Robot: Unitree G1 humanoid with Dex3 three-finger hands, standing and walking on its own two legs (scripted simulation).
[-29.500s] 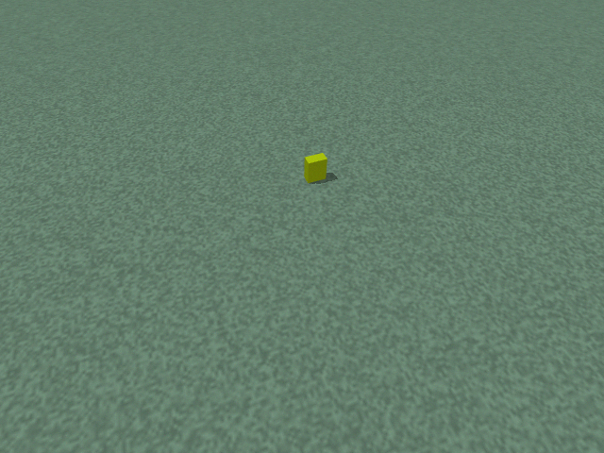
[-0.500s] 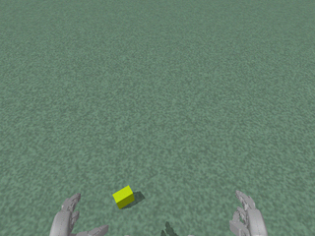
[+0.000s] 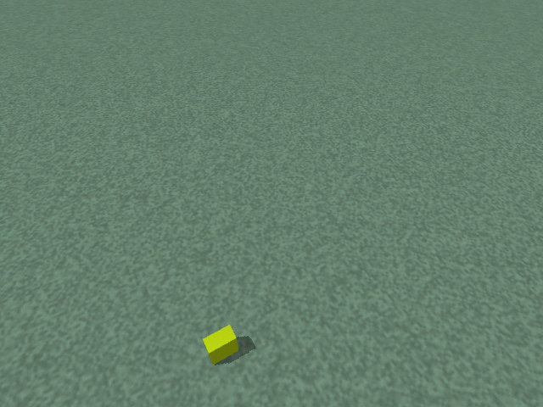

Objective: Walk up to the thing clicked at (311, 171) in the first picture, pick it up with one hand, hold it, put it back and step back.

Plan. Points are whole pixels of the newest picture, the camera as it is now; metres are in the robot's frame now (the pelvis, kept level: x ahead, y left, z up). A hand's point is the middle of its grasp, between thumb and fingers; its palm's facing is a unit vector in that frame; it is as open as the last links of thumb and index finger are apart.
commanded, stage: stand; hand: left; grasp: from the side
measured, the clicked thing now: (221, 345) +0.44 +0.17 -0.70
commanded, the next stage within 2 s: step back in 1.70 s
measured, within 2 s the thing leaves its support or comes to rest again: neither
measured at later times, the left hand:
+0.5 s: hand out of the picture +0.03 +0.24 -0.15, palm faces -0.01 -0.94 -0.35, open 7.4 cm
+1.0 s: hand out of the picture +0.07 +0.23 -0.14, palm faces -0.03 -0.94 -0.34, open 7.4 cm
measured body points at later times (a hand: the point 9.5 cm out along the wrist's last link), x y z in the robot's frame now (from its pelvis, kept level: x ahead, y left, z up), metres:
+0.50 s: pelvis -0.01 -0.01 +0.01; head -0.02 -0.01 +0.46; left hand +0.04 +0.29 -0.12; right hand +0.05 -0.30 -0.13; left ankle +0.01 +0.12 -0.73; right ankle +0.01 -0.14 -0.73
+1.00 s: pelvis +0.00 -0.01 +0.02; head +0.01 -0.02 +0.47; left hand +0.07 +0.28 -0.12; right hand +0.06 -0.31 -0.13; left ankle +0.01 +0.12 -0.73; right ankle +0.01 -0.14 -0.73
